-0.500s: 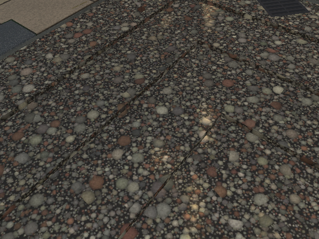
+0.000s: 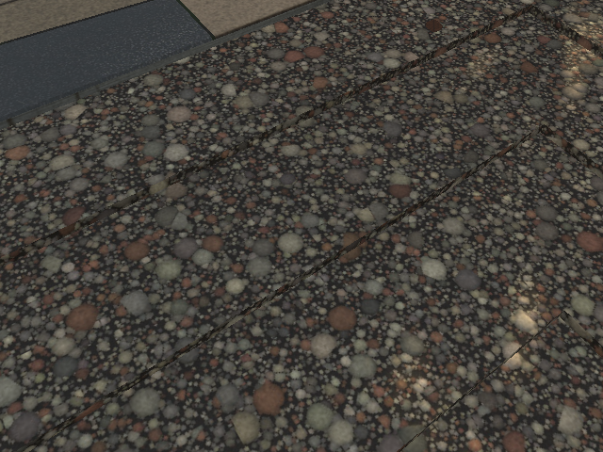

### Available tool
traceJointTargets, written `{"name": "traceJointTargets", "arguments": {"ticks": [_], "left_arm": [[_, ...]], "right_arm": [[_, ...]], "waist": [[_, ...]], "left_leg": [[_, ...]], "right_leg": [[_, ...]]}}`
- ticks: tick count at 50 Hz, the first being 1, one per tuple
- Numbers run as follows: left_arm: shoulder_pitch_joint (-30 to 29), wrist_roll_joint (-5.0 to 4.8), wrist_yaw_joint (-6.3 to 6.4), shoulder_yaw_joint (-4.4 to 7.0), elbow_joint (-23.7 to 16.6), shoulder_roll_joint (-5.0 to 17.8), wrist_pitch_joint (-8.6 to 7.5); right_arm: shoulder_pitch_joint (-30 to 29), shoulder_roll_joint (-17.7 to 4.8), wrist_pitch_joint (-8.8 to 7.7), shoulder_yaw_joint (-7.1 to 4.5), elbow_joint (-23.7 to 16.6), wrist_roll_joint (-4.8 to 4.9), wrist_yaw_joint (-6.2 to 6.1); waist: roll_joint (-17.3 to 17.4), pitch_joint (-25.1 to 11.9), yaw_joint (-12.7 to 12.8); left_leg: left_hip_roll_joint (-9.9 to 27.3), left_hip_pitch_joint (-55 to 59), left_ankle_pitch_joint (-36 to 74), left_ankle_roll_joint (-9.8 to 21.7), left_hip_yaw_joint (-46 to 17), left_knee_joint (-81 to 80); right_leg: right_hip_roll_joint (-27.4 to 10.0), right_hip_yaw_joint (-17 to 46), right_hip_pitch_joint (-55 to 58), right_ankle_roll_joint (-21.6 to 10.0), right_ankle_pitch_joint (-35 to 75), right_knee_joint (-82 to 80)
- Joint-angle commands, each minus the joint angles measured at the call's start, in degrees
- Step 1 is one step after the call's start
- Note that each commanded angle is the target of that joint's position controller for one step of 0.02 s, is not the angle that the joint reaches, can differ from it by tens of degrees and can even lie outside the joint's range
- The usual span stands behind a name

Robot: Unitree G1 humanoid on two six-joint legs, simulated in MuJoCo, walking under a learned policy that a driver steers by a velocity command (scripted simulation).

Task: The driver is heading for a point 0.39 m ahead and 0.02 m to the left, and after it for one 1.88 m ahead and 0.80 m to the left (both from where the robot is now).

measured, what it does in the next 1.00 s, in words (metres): climbs, turning left: right foot 0.03 m higher, then left foot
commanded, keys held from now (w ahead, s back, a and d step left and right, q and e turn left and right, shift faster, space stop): w+q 0.28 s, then q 0.10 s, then no key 0.62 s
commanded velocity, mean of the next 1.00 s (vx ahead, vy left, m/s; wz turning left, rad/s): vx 0.25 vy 0.00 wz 0.35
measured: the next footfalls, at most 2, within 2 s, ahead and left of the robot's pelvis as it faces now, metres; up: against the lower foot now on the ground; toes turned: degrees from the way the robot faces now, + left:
right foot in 0.32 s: +0.42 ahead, -0.11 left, +0.03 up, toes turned +15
left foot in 0.66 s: +0.36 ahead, +0.14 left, +0.03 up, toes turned +18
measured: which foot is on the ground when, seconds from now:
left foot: down 0.00-0.36, up 0.38-0.64, down 0.66-1.00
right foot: up 0.00-0.30, down 0.32-0.64, up 0.66-0.86, down 0.88-1.00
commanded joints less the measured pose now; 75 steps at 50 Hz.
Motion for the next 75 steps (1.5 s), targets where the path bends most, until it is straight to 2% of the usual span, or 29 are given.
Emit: {"name": "traceJointTargets", "arguments": {"ticks": [1,7,12,14,15,16,17,18,19,20,21,22,24,26,29,31,32,33,34,35,36,39,42,43,44,45,47,57,75], "left_arm": [[1.37,1.25,0.40,1.51,-3.51,4.50,1.06],[-12.90,0.76,-0.51,0.41,-8.82,2.13,1.13],[-21.63,0.30,-2.06,-0.69,-13.10,2.18,0.25],[-21.96,0.05,-2.57,-0.76,-13.97,2.89,-0.47],[-18.80,0.16,-2.43,-0.39,-13.71,4.05,-0.72],[-13.01,0.64,-2.03,0.47,-12.47,5.86,-1.00],[-7.66,1.67,-2.04,1.75,-11.42,8.58,-1.53],[3.85,1.67,-1.65,2.98,-9.91,10.15,-0.83],[9.20,1.74,-1.18,2.15,-8.75,8.69,0.18],[4.99,1.46,-0.40,1.17,-9.98,5.59,1.15],[1.15,0.99,0.17,0.68,-10.37,3.94,1.98],[-1.47,1.10,0.26,0.14,-9.71,2.73,2.26],[-4.89,1.23,-0.23,-0.30,-8.93,2.03,2.53],[-8.87,0.61,-1.12,0.06,-8.96,3.51,2.67],[-9.39,-0.63,-1.28,1.12,-8.16,6.94,3.96],[-9.80,-0.88,-1.06,0.42,-7.76,5.24,4.42],[-9.49,-0.72,-1.07,-0.47,-7.25,2.93,4.48],[-7.38,0.52,-1.38,-1.73,-7.36,-0.21,4.75],[-6.04,0.74,-0.47,-1.40,-8.48,1.07,5.52],[-4.87,0.06,0.12,-0.82,-8.07,4.31,6.03],[-3.04,-0.09,0.28,-0.35,-7.13,5.88,6.31],[-0.91,0.76,0.48,-0.81,-4.68,4.10,6.18],[-0.49,0.17,-0.03,-1.64,-3.34,2.65,5.44],[0.25,0.34,-0.22,-1.83,-2.69,2.60,5.29],[1.08,1.28,-0.39,-1.60,-2.32,4.73,5.31],[-0.73,1.42,-0.45,-0.67,-2.20,8.77,5.58],[-2.69,1.16,-0.70,-1.32,-2.19,5.46,5.71],[-3.04,0.69,0.13,-1.69,1.11,5.62,5.45],[-1.21,0.79,0.95,-2.04,5.45,5.23,6.48]], "right_arm": [[-1.09,-7.49,-1.67,-1.38,-4.47,0.42,-1.10],[7.35,-7.97,-1.07,-1.21,-2.73,0.61,-2.87],[13.20,-7.91,-0.32,-0.99,-0.92,0.99,-3.39],[12.94,-8.52,0.12,-1.07,-1.15,0.77,-3.51],[11.79,-9.07,0.38,-1.15,-1.60,0.73,-3.67],[9.74,-9.08,0.55,-1.06,-2.43,0.64,-3.72],[11.93,-5.80,0.53,-0.32,-2.98,1.60,-3.28],[9.98,-6.45,0.24,0.14,-4.45,1.92,-3.22],[8.21,-5.93,0.13,0.52,-7.01,1.46,-3.01],[8.32,-10.69,0.70,-0.75,-6.63,0.96,-2.97],[3.92,-11.50,1.21,-1.23,-7.45,0.85,-3.04],[2.53,-9.60,1.63,-1.00,-7.91,0.94,-3.00],[5.85,-5.38,2.80,-0.52,-6.84,0.98,-3.11],[7.78,-2.83,3.76,0.18,-6.38,0.93,-3.01],[6.49,-3.51,3.62,0.48,-6.14,-0.27,-1.89],[8.40,-5.55,3.97,-0.26,-4.78,-1.27,-1.21],[7.61,-6.73,4.18,-0.53,-5.53,-1.64,-1.34],[4.94,-10.74,4.18,-0.77,-7.80,-2.14,-2.07],[0.91,-13.15,4.15,-0.70,-9.15,-3.39,-2.65],[-3.31,-11.65,3.60,-0.52,-9.55,-3.27,-2.97],[-5.53,-8.95,2.96,0.29,-9.44,-2.57,-3.05],[-7.97,-7.97,2.17,0.95,-8.01,-1.24,-2.86],[-7.05,-8.09,2.57,1.07,-6.25,-0.82,-3.22],[-7.35,-7.84,2.78,1.23,-5.81,-0.36,-3.28],[-6.15,-6.64,2.36,1.73,-5.26,-0.46,-3.08],[-4.42,-6.13,1.94,1.66,-4.95,-0.80,-2.71],[-6.38,-6.67,1.82,1.60,-3.59,-0.99,-2.48],[-6.76,-6.92,2.68,1.13,2.23,-0.41,-2.99],[-6.60,-7.60,2.86,1.53,10.96,-0.28,-3.53]], "waist": [[2.28,-5.41,2.28],[5.78,-2.12,-2.28],[6.43,0.26,-5.48],[7.46,0.26,-4.84],[9.38,-0.82,-2.76],[10.52,-3.69,0.39],[5.49,-11.43,1.32],[-0.02,-22.47,7.46],[-13.87,-30.22,8.82],[-8.65,-27.78,6.56],[-3.67,-17.73,6.33],[-1.48,-10.55,4.32],[-3.62,-5.16,0.40],[-5.36,-2.85,-2.34],[-6.85,-8.10,-3.03],[-5.04,-9.78,-4.96],[-3.30,-8.71,-5.37],[8.53,-6.70,-3.31],[15.48,-5.09,-1.51],[15.24,-3.40,-0.84],[14.06,-3.02,-0.06],[8.45,-4.62,0.89],[6.27,-7.65,0.93],[5.97,-7.89,1.70],[4.81,-9.34,1.81],[-0.08,-7.68,-0.78],[-2.64,-4.95,0.42],[-0.05,-4.29,0.76],[0.83,-2.50,0.52]], "left_leg": [[14.70,6.68,20.35,10.22,-17.03,-13.29],[11.10,7.10,17.60,5.54,-14.81,-12.61],[14.29,17.31,14.02,5.55,-22.08,-9.59],[14.89,15.90,16.16,5.44,-23.53,-8.39],[14.81,14.82,21.67,4.67,-23.91,-6.94],[12.41,13.92,31.90,3.03,-22.86,-2.21],[7.57,2.40,41.09,-2.12,-19.18,9.03],[4.50,-10.24,32.91,-6.49,-16.18,25.56],[-0.15,-18.32,-14.30,-8.02,-13.16,40.91],[3.72,-17.73,-23.27,-7.96,-13.37,48.61],[5.26,-19.76,-21.69,-8.32,-9.90,48.83],[6.67,-19.87,-20.61,-8.13,-7.60,45.96],[8.21,-13.84,-20.53,-7.39,-5.41,41.03],[8.07,-5.76,-17.95,-6.60,-3.05,28.32],[6.91,5.77,-1.59,-5.51,-1.38,10.49],[4.66,15.72,5.09,-3.65,0.82,7.16],[6.69,17.97,3.04,-2.09,-2.06,3.76],[18.46,15.69,2.53,1.38,-17.29,-7.60],[24.63,6.78,-3.54,9.70,-26.10,-13.07],[22.74,3.78,-9.43,10.73,-24.98,-13.80],[20.19,4.41,-9.25,8.67,-21.64,-13.07],[16.37,5.81,8.64,5.50,-14.22,-8.18],[14.91,9.54,19.98,5.26,-11.47,-4.15],[13.98,9.26,17.50,3.98,-10.93,-3.32],[12.48,7.14,12.88,1.37,-10.48,-3.22],[8.80,6.04,6.14,-0.89,-7.10,-3.57],[6.90,7.03,3.09,-2.76,-4.74,-2.06],[7.04,9.05,12.64,-3.17,-3.96,-0.93],[7.20,8.53,8.86,-3.65,-3.20,-2.99]], "right_leg": [[-1.42,1.49,-5.46,1.15,5.87,-7.06],[4.07,0.40,-6.03,1.52,22.81,-30.12],[5.75,1.42,-10.82,0.37,20.26,-38.47],[7.31,-0.34,-4.82,-0.09,17.11,-40.81],[8.22,-1.13,1.01,-0.95,14.98,-41.69],[9.34,-2.05,10.01,-2.55,16.76,-43.57],[4.71,3.76,31.11,-7.02,24.16,-39.38],[-4.12,14.52,50.53,-11.82,23.38,-40.45],[-16.45,27.95,60.34,-16.26,32.59,-44.49],[-17.64,26.81,53.12,-15.29,31.63,-43.94],[-14.35,20.13,42.89,-13.99,32.85,-45.17],[-11.40,15.03,34.52,-13.18,33.69,-46.85],[-8.69,10.42,21.96,-12.15,29.29,-51.04],[-7.29,5.39,11.72,-12.21,29.27,-53.63],[-6.85,2.55,12.21,-11.73,27.16,-52.47],[-4.90,0.19,7.42,-8.93,14.18,-48.89],[-2.66,-1.68,4.26,-5.67,4.76,-45.14],[2.72,-6.56,2.23,-0.78,-5.89,-32.38],[4.47,-2.26,2.36,0.55,-14.38,-26.32],[2.85,-0.47,3.44,1.28,-12.84,-21.93],[2.42,-0.18,2.87,1.75,-10.58,-20.93],[2.04,-0.65,7.91,2.87,-5.96,-27.77],[4.22,-2.63,14.96,3.19,3.76,-40.87],[4.67,-2.93,18.92,2.61,11.45,-47.78],[2.55,-0.94,24.52,1.64,19.24,-47.50],[1.31,-0.50,23.25,0.39,19.73,-44.13],[1.49,-0.05,19.77,-1.47,15.22,-44.64],[2.32,-0.37,21.66,-1.34,20.54,-44.06],[3.63,-1.26,22.04,-1.03,16.63,-45.33]]}}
